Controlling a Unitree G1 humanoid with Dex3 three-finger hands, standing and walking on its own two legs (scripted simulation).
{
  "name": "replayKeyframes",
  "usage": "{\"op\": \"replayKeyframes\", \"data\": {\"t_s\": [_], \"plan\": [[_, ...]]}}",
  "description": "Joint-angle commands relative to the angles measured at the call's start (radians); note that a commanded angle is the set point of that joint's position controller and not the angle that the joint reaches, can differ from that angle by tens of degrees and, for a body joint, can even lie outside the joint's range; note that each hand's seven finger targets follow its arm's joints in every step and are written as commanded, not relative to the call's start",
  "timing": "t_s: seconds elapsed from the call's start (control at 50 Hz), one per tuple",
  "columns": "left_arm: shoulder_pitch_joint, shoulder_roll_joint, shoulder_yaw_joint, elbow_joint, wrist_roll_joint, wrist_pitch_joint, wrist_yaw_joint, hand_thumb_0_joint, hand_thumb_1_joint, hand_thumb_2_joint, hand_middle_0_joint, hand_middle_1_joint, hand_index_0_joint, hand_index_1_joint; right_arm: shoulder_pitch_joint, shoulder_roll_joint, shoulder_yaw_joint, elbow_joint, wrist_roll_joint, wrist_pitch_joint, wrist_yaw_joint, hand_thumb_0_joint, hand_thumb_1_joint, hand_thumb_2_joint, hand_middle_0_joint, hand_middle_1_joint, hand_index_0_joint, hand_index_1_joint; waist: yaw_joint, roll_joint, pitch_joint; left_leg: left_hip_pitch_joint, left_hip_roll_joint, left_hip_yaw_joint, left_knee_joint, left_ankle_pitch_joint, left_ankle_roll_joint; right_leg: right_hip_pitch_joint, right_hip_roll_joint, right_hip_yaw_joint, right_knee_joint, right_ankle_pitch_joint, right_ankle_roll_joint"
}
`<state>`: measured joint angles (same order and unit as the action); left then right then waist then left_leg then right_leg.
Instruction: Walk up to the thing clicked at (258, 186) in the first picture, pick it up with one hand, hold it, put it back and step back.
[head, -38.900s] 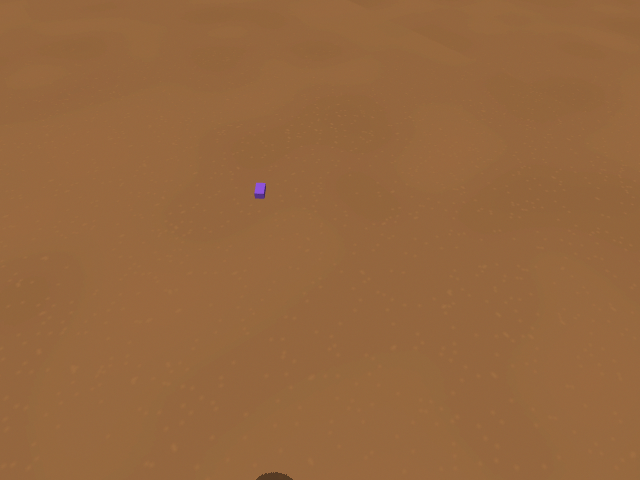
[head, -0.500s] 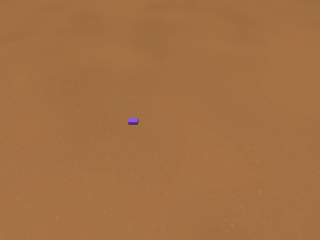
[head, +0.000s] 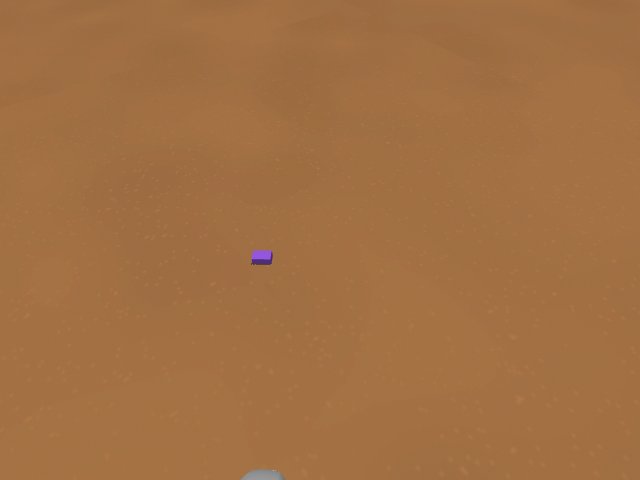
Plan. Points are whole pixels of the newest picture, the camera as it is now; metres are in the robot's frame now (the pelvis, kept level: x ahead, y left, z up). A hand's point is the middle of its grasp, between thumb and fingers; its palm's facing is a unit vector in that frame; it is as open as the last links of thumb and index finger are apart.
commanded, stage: step back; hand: left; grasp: from above
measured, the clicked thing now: (262, 257) +1.01 +0.27 -0.75
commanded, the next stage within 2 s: stand in 0.28 s
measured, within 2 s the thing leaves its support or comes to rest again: neither
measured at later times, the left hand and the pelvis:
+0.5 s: hand out of the picture +0.10 +0.28 -0.15, palm faces +0.01 -0.94 -0.33, open 7.4 cm; pelvis +0.03 +0.03 +0.01, yaw +1 degrees
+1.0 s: hand out of the picture +0.10 +0.28 -0.14, palm faces -0.03 -0.94 -0.35, open 7.4 cm; pelvis +0.02 +0.02 +0.02, yaw +0 degrees
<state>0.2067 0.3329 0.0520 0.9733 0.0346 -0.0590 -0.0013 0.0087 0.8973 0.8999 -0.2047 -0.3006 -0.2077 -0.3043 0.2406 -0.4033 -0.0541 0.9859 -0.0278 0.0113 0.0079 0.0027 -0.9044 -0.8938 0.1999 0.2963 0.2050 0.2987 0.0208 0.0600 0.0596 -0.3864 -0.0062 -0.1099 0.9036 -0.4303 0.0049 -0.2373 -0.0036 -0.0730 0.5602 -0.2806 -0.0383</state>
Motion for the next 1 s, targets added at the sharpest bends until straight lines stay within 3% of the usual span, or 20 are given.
{"op": "replayKeyframes", "data": {"t_s": [0.0,0.06,0.1,0.12,0.14,0.16,0.18,0.2,0.24,0.26,0.28,0.3,0.32,0.4,0.44,0.56,0.6,0.72,0.82,0.98], "plan": [[-0.065,0.299,0.072,-0.075,-0.01,-0.021,0.021,0.0,0.9,0.9,-0.2,-0.3,-0.2,-0.3,0.01,-0.131,-0.029,-0.045,0.0,-0.017,-0.011,0.0,-0.9,-0.9,0.2,0.3,0.2,0.3,-0.011,-0.211,-0.013,0.017,0.038,0.046,-0.142,0.01,-0.01,0.0,-0.259,0.221,-0.195,0.269,-0.133],[-0.089,0.293,0.064,-0.079,-0.02,-0.003,0.023,0.0,0.9,0.9,-0.2,-0.3,-0.2,-0.3,0.008,-0.124,-0.031,-0.03,0.0,-0.029,-0.017,0.0,-0.9,-0.9,0.2,0.3,0.2,0.3,-0.023,-0.221,-0.076,0.119,0.022,0.133,-0.32,0.105,-0.004,0.031,-0.239,0.157,-0.056,0.507,-0.114],[-0.083,0.277,0.057,-0.081,-0.028,0.012,0.024,0.0,0.9,0.9,-0.2,-0.3,-0.2,-0.3,0.02,-0.131,-0.036,-0.012,0.0,-0.035,-0.023,0.0,-0.9,-0.9,0.2,0.3,0.2,0.3,-0.03,-0.175,-0.099,0.19,0.007,0.13,-0.453,0.33,0.016,0.037,-0.198,0.13,0.055,0.525,-0.056],[-0.076,0.256,0.053,-0.085,-0.031,0.017,0.026,0.0,0.9,0.9,-0.2,-0.3,-0.2,-0.3,0.016,-0.158,-0.044,-0.012,-0.003,-0.04,-0.028,0.0,-0.9,-0.9,0.2,0.3,0.2,0.3,-0.021,-0.111,-0.133,0.229,0.068,0.061,-0.442,0.517,0.043,0.032,-0.161,0.103,0.116,0.478,-0.024],[-0.067,0.229,0.048,-0.091,-0.039,0.022,0.025,0.0,0.9,0.9,-0.2,-0.3,-0.2,-0.3,0.008,-0.203,-0.053,-0.018,-0.005,-0.045,-0.033,0.0,-0.9,-0.9,0.2,0.3,0.2,0.3,-0.011,-0.011,-0.176,0.267,0.193,-0.089,-0.448,0.652,0.098,-0.017,-0.099,0.078,0.189,0.347,0.007],[-0.061,0.22,0.044,-0.068,-0.051,0.032,0.025,0.0,0.9,0.9,-0.2,-0.3,-0.2,-0.3,-0.077,-0.236,-0.049,-0.039,0.01,-0.045,-0.03,0.0,-0.9,-0.9,0.2,0.3,0.2,0.3,0.013,0.022,-0.162,0.194,0.253,-0.155,-0.438,0.606,0.192,-0.004,-0.022,0.044,0.193,0.104,0.024],[-0.076,0.227,0.044,-0.05,-0.047,0.037,0.027,0.0,0.9,0.9,-0.2,-0.3,-0.2,-0.3,-0.118,-0.239,-0.045,-0.044,0.013,-0.041,-0.028,0.0,-0.9,-0.9,0.2,0.3,0.2,0.3,0.009,0.044,-0.132,0.113,0.284,-0.17,-0.447,0.556,0.22,0.044,-0.024,0.049,0.155,-0.035,0.016],[-0.085,0.231,0.04,-0.042,-0.042,0.034,0.027,0.0,0.9,0.9,-0.2,-0.3,-0.2,-0.3,-0.142,-0.224,-0.04,-0.039,0.014,-0.037,-0.027,0.0,-0.9,-0.9,0.2,0.3,0.2,0.3,0.015,0.045,-0.129,0.097,0.261,-0.128,-0.445,0.536,0.195,0.075,-0.031,0.062,0.098,-0.05,0.009],[-0.06,0.244,0.041,-0.02,-0.035,0.029,0.022,0.0,0.9,0.9,-0.2,-0.3,-0.2,-0.3,-0.175,-0.19,-0.026,-0.041,0.013,-0.03,-0.027,0.0,-0.9,-0.9,0.2,0.3,0.2,0.3,0.025,0.044,-0.133,0.09,0.19,-0.038,-0.42,0.448,0.119,0.095,-0.064,0.085,0.033,0.074,-0.002],[-0.045,0.212,0.016,0.012,-0.029,0.03,0.013,0.0,0.9,0.9,-0.2,-0.3,-0.2,-0.3,-0.14,-0.172,-0.016,-0.023,0.014,-0.041,-0.023,0.0,-0.9,-0.9,0.2,0.3,0.2,0.3,0.008,0.034,-0.122,0.106,0.169,-0.06,-0.46,0.365,0.075,0.114,-0.091,0.128,-0.037,0.144,-0.003],[-0.063,0.233,0.017,0.011,-0.027,0.025,0.01,0.0,0.9,0.9,-0.2,-0.3,-0.2,-0.3,-0.134,-0.172,-0.014,-0.015,0.019,-0.047,-0.02,0.0,-0.9,-0.9,0.2,0.3,0.2,0.3,0.001,0.021,-0.105,0.076,0.15,-0.054,-0.474,0.323,0.049,0.148,-0.121,0.156,-0.064,0.188,-0.007],[-0.1,0.244,0.018,0.019,-0.031,0.027,0.009,0.0,0.9,0.9,-0.2,-0.3,-0.2,-0.3,-0.145,-0.174,-0.011,-0.004,0.018,-0.048,-0.019,0.0,-0.9,-0.9,0.2,0.3,0.2,0.3,-0.007,0.019,-0.094,0.098,0.137,-0.04,-0.517,0.291,0.041,0.106,-0.113,0.15,-0.069,0.14,-0.002],[-0.105,0.231,0.008,0.028,-0.032,0.027,0.006,0.0,0.9,0.9,-0.2,-0.3,-0.2,-0.3,-0.177,-0.17,-0.009,0.002,0.019,-0.049,-0.016,0.0,-0.9,-0.9,0.2,0.3,0.2,0.3,-0.004,0.026,-0.084,0.156,0.14,-0.033,-0.507,0.326,0.035,0.064,-0.108,0.151,-0.098,0.138,0.001],[-0.146,0.241,-0.004,0.056,-0.032,0.018,0.006,0.0,0.9,0.9,-0.2,-0.3,-0.2,-0.3,-0.178,-0.159,-0.001,0.028,0.022,-0.05,-0.013,0.0,-0.9,-0.9,0.2,0.3,0.2,0.3,-0.026,-0.03,-0.107,0.252,0.141,-0.008,-0.509,0.45,0.028,0.094,-0.116,0.147,-0.164,0.225,0.008],[-0.15,0.243,-0.008,0.069,-0.034,0.016,0.004,0.0,0.9,0.9,-0.2,-0.3,-0.2,-0.3,-0.183,-0.153,0.003,0.041,0.023,-0.053,-0.011,0.0,-0.9,-0.9,0.2,0.3,0.2,0.3,-0.025,-0.037,-0.098,0.264,0.141,-0.003,-0.535,0.461,0.025,0.102,-0.118,0.142,-0.189,0.237,0.01],[-0.158,0.232,-0.016,0.096,-0.03,0.01,0.005,0.0,0.9,0.9,-0.2,-0.3,-0.2,-0.3,-0.221,-0.144,0.005,0.058,0.023,-0.048,-0.007,0.0,-0.9,-0.9,0.2,0.3,0.2,0.3,-0.026,-0.069,-0.091,0.301,0.135,0.019,-0.574,0.429,0.016,0.106,-0.128,0.142,-0.257,0.238,0.021],[-0.162,0.233,-0.016,0.102,-0.029,0.009,0.005,0.0,0.9,0.9,-0.2,-0.3,-0.2,-0.3,-0.226,-0.14,0.007,0.064,0.021,-0.046,-0.005,0.0,-0.9,-0.9,0.2,0.3,0.2,0.3,-0.026,-0.073,-0.079,0.292,0.132,0.022,-0.588,0.37,0.013,0.1,-0.128,0.143,-0.281,0.185,0.025],[-0.163,0.232,-0.017,0.109,-0.029,0.008,0.007,0.0,0.9,0.9,-0.2,-0.3,-0.2,-0.3,-0.236,-0.149,0.006,0.08,0.02,-0.048,-0.005,0.0,-0.9,-0.9,0.2,0.3,0.2,0.3,-0.02,-0.049,-0.097,0.298,0.138,0.03,-0.603,0.41,0.003,0.132,-0.135,0.146,-0.287,0.234,0.024],[-0.165,0.236,-0.017,0.113,-0.028,0.009,0.006,0.0,0.9,0.9,-0.2,-0.3,-0.2,-0.3,-0.224,-0.15,0.009,0.092,0.02,-0.046,-0.004,0.0,-0.9,-0.9,0.2,0.3,0.2,0.3,-0.022,-0.058,-0.091,0.275,0.137,0.029,-0.623,0.357,0.003,0.135,-0.135,0.147,-0.305,0.176,0.028],[-0.149,0.241,-0.016,0.112,-0.026,0.02,0.002,0.0,0.9,0.9,-0.2,-0.3,-0.2,-0.3,-0.195,-0.158,0.009,0.108,0.016,-0.042,-0.001,0.0,-0.9,-0.9,0.2,0.3,0.2,0.3,-0.022,-0.046,-0.032,0.228,0.128,0.02,-0.653,0.209,0.001,0.067,-0.122,0.15,-0.33,-0.006,0.026]]}}
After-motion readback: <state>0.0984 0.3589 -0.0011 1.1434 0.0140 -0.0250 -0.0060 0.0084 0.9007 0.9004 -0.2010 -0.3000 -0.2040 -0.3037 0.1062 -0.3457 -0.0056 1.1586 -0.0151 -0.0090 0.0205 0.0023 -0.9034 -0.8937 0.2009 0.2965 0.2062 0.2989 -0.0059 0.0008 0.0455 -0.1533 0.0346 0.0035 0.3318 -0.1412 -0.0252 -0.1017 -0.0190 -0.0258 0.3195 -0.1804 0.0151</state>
